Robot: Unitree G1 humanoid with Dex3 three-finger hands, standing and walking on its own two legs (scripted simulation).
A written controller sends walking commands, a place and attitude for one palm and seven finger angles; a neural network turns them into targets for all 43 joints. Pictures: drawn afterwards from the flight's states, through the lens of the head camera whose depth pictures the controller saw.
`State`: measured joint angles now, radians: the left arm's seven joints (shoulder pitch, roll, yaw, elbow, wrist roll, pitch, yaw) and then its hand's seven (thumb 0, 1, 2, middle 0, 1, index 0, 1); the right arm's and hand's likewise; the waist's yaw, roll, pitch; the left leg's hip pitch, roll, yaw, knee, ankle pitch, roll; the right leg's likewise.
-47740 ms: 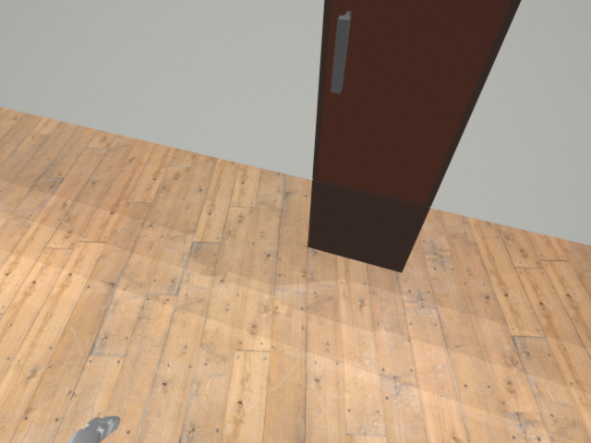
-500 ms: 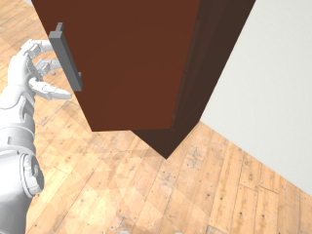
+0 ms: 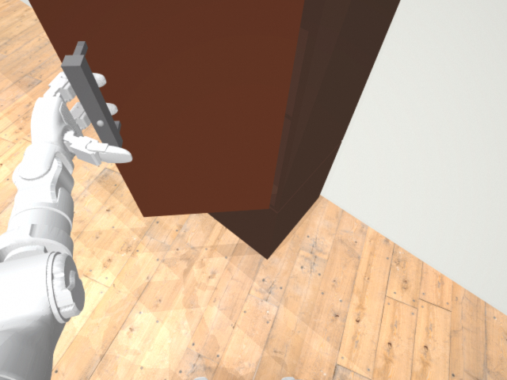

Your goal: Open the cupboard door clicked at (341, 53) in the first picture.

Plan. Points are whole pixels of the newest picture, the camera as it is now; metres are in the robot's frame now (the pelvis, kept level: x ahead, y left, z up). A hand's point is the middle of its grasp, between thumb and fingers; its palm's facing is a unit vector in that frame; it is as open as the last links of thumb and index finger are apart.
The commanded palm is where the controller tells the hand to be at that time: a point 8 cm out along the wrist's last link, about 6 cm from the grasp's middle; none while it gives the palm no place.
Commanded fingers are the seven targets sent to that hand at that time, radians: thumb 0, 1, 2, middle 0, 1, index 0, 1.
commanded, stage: slide the fingers in behind the handle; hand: left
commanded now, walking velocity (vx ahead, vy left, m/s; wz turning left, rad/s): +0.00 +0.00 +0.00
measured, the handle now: (99, 100) +0.54 +0.22 +0.12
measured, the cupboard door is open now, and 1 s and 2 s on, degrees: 45 45 67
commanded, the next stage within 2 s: close the thumb around the handle in 0.50 s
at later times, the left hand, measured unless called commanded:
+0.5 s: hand (105, 122) +0.48 +0.20 +0.12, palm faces +0.05 -1.00 -0.01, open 14.0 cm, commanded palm +0.46 +0.25 +0.12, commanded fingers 0.00 -0.50 0.30 -0.30 -1.20 -0.30 -1.20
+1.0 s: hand (102, 123) +0.48 +0.21 +0.12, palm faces +0.05 -1.00 -0.01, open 9.5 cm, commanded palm +0.46 +0.25 +0.12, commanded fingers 0.00 0.68 0.80 -0.38 -1.33 -0.38 -1.33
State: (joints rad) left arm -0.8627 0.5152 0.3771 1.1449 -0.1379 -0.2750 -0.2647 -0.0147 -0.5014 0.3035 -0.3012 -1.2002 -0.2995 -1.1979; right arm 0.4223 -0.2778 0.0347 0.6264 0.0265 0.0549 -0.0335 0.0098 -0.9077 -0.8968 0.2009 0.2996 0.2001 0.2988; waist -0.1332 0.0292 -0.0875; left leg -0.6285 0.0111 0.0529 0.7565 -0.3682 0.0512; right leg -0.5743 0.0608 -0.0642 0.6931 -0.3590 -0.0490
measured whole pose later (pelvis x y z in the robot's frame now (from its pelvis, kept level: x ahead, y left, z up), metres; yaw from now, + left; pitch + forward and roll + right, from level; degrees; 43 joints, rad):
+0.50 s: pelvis +0.00 +0.00 +0.00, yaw +0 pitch +14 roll -2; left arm -0.89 0.51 0.37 1.17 -0.13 -0.30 -0.25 -0.01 -0.50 0.30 -0.30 -1.20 -0.29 -1.20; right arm 0.40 -0.28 0.03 0.64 0.03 0.03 -0.04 0.01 -0.91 -0.90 0.20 0.30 0.20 0.30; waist -0.13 0.03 -0.08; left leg -0.64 0.01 0.05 0.76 -0.36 0.05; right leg -0.59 0.06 -0.07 0.70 -0.36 -0.05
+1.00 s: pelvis +0.00 +0.00 +0.00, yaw +0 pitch +14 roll -2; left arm -0.88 0.48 0.35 1.15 -0.13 -0.31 -0.23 -0.01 0.15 0.58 -0.35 -1.27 -0.35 -1.27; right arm 0.40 -0.27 0.03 0.64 0.02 0.03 -0.03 0.01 -0.91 -0.90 0.20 0.30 0.20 0.30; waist -0.13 0.03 -0.09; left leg -0.64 0.00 0.05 0.77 -0.37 0.06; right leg -0.58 0.05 -0.07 0.70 -0.36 -0.04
